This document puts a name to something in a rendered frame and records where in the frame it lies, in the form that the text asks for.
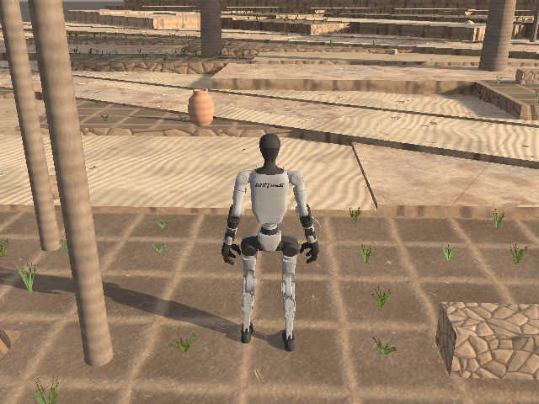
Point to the robot right upper arm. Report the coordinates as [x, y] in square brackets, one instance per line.
[295, 178]

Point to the robot left upper arm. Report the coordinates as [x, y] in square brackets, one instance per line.
[239, 192]

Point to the robot right hand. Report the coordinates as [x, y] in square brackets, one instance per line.
[314, 250]

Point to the right robot foot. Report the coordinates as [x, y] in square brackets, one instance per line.
[289, 344]

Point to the robot torso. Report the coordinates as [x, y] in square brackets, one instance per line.
[269, 196]

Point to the robot left forearm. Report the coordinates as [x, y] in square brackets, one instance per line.
[231, 229]

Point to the robot right forearm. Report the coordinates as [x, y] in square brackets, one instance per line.
[308, 226]

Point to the robot left hand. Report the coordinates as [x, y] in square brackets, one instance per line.
[226, 253]

